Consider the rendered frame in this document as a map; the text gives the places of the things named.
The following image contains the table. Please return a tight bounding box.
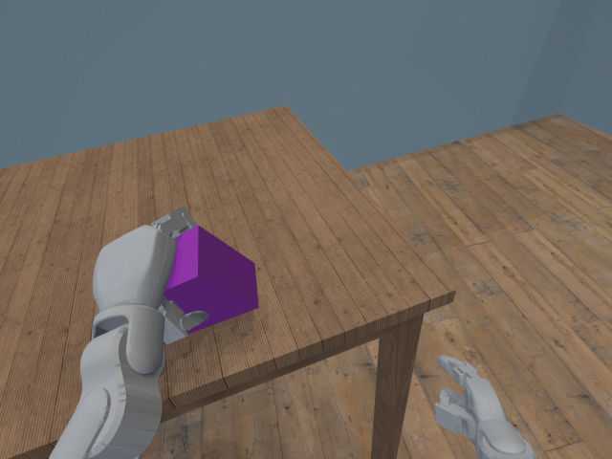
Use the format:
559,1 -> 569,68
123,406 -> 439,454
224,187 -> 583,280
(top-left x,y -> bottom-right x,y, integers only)
0,105 -> 456,459

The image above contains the robot right forearm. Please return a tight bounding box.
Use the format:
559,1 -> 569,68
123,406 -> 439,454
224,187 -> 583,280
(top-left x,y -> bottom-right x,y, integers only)
475,419 -> 537,459

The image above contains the robot right hand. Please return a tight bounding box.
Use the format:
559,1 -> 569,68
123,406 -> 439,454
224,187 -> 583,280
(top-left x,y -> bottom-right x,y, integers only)
435,355 -> 509,445

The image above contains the robot left hand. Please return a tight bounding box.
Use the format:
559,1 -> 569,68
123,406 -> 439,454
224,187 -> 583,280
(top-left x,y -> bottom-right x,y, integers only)
93,206 -> 209,344

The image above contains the robot left forearm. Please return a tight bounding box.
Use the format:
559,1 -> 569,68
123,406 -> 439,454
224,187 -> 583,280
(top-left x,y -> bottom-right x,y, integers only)
49,304 -> 165,459

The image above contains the sponge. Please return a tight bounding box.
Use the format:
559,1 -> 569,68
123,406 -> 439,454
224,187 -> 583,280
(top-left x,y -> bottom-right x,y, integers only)
164,225 -> 259,334

